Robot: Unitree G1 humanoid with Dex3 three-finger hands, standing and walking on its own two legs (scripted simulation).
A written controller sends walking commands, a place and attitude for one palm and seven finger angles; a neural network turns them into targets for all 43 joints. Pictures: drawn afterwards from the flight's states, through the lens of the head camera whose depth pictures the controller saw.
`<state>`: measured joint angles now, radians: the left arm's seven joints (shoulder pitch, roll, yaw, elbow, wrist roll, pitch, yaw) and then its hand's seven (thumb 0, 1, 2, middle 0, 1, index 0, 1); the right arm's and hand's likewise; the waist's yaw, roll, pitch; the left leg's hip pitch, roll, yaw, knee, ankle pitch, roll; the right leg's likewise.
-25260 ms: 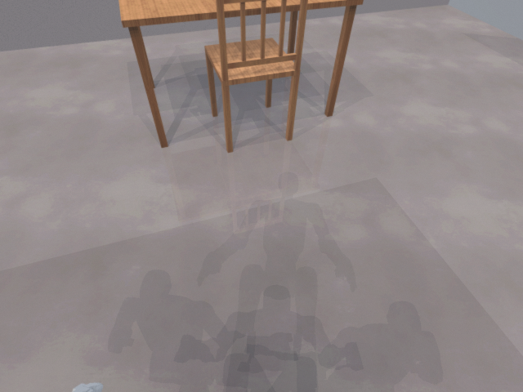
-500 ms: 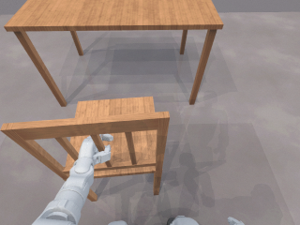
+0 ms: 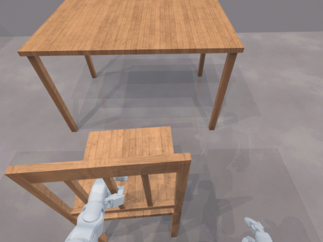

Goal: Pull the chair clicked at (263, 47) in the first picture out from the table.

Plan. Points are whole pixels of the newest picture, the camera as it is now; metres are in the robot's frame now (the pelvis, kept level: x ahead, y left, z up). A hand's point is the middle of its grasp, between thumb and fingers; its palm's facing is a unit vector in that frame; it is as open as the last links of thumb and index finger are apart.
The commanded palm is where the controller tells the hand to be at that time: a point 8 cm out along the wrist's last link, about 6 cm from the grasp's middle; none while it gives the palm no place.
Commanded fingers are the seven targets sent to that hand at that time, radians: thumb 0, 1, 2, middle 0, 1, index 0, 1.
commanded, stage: stop walking, hand still on the chair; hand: left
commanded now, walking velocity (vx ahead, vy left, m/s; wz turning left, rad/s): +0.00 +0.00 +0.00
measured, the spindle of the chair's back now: (115, 193) +0.27 +0.16 -0.10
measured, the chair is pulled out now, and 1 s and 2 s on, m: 0.60 0.60 0.60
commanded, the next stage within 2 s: open the thumb and straighten the fingers in 0.20 s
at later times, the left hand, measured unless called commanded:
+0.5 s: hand (118, 194) +0.26 +0.14 -0.07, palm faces +0.04 -0.99 -0.15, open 6.6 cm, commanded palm +0.23 +0.19 -0.05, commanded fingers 0.00 -0.43 0.26 -0.47 -1.38 -0.47 -1.38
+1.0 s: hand (115, 195) +0.26 +0.15 -0.08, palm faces +0.05 -0.98 -0.18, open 16.8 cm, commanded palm +0.24 +0.20 -0.05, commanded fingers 0.00 -0.55 0.20 0.00 0.00 0.00 0.00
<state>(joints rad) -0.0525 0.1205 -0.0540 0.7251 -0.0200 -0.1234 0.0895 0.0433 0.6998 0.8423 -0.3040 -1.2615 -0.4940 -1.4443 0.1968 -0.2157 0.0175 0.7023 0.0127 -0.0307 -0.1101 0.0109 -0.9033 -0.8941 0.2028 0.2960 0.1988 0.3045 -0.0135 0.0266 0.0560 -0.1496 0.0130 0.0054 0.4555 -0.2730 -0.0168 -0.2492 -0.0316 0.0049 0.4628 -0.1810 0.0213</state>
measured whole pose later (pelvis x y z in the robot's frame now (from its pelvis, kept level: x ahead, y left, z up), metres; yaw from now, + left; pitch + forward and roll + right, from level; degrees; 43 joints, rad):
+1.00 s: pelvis +0.02 +0.00 -0.04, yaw +3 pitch +10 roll +0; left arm 0.19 0.17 -0.04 0.16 -0.06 0.18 0.06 -0.01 -0.53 0.21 -0.10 -0.29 -0.10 -0.29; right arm 0.24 -0.25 0.02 0.55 0.03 -0.13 -0.08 0.01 -0.90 -0.89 0.20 0.30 0.20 0.30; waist -0.04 0.05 -0.11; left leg -0.55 0.00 -0.05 0.85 -0.48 -0.02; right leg -0.63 -0.05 -0.04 0.84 -0.39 0.02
